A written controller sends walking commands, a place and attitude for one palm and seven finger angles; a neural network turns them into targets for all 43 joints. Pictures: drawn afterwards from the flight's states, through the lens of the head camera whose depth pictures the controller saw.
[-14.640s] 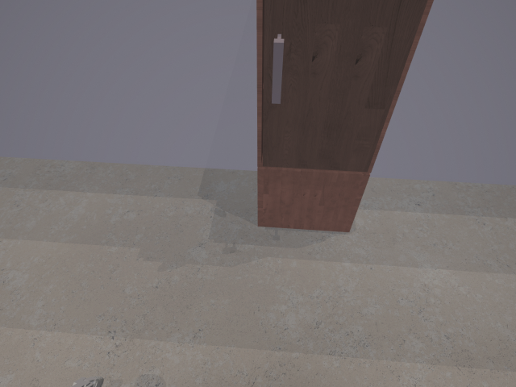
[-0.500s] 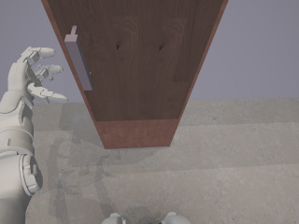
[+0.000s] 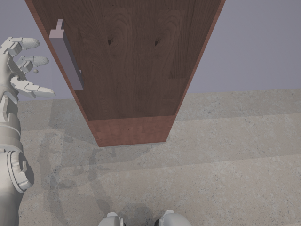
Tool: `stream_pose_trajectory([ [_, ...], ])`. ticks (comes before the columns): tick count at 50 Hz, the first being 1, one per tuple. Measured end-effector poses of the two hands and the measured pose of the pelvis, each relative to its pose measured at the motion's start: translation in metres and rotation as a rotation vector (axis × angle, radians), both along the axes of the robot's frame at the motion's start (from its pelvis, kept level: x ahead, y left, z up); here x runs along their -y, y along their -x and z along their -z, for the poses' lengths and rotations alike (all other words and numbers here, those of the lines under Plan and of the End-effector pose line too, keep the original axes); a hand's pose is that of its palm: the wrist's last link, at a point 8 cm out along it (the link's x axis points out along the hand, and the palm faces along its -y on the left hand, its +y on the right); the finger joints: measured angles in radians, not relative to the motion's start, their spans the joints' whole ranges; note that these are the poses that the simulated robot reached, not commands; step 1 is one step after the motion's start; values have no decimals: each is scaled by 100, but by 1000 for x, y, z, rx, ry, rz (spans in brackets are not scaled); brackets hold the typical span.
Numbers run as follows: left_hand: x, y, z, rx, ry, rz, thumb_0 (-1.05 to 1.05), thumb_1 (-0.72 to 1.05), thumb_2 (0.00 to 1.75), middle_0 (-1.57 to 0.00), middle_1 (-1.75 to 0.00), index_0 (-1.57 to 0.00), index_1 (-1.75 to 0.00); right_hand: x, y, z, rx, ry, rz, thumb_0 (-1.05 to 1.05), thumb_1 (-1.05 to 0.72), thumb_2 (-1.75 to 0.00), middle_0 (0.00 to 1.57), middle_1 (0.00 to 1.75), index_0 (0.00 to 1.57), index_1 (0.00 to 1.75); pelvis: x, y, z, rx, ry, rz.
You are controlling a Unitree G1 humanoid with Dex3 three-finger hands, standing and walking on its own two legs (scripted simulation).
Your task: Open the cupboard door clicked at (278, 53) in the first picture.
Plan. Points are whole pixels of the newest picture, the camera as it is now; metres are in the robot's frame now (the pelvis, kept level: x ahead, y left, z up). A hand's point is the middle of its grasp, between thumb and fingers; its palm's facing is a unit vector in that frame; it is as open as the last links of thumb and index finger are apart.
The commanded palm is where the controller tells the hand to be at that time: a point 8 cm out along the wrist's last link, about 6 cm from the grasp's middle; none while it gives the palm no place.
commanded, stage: move the hooked fingers beside the handle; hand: left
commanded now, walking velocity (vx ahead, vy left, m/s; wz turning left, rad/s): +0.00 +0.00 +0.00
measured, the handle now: (70, 58) +0.53 +0.18 +0.10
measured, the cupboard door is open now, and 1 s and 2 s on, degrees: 0 0 0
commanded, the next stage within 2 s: slide the fingers in behind the handle in 0.50 s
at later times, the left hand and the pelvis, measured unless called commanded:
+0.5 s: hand (36, 75) +0.46 +0.25 +0.11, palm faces +0.04 -1.00 +0.01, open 14.0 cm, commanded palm +0.44 +0.29 +0.10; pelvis +0.00 +0.00 +0.00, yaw +1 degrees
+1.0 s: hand (51, 73) +0.47 +0.21 +0.10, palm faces +0.04 -1.00 +0.01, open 13.9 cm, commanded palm +0.44 +0.26 +0.10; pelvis -0.01 +0.00 +0.00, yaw +1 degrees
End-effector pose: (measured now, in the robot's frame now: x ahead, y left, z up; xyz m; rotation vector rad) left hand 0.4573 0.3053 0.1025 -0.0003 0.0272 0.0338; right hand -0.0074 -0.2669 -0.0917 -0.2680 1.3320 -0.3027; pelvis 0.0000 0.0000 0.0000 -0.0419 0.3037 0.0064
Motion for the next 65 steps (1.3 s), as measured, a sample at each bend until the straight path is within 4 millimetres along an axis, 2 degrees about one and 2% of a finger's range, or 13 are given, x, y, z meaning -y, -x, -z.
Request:
stream_pose_trajectory([
  [14,4,10,0,3,17,1,-1,-50,30,-30,-120,-30,-120,-9,-42,3,96,-19,-55,0,-91,-90,20,30,21,30,-5,-3,-1,22,3,-14],
  [19,5,13,-1,7,13,-4,-1,-50,30,-30,-120,-30,-120,-11,-50,4,124,-25,-69,0,-91,-90,20,30,21,30,-6,0,0,29,2,-16],
  [25,6,16,-3,18,6,-6,-1,-50,30,-30,-120,-30,-120,-11,-46,5,122,-25,-74,0,-91,-90,20,30,21,30,-5,4,1,32,2,-20],
  [33,10,18,-3,8,2,-3,-1,-50,30,-30,-120,-30,-120,-6,-28,6,91,-20,-59,0,-91,-90,20,30,21,30,-2,8,1,35,1,-21],
  [44,32,14,-1,3,12,9,-1,-50,30,-30,-120,-30,-120,-1,-9,7,67,-20,-34,0,-91,-90,20,30,21,30,1,12,2,36,-3,-18],
  [54,41,9,-2,15,2,-1,-1,-49,30,-30,-120,-30,-120,-1,-8,8,77,-32,-21,0,-91,-90,20,30,21,30,4,11,2,31,-7,-9],
  [65,52,9,-1,20,12,0,-1,-50,30,-30,-120,-30,-120,-1,-19,10,89,-46,-33,0,-91,-90,20,30,21,30,6,7,1,32,-9,-13],
])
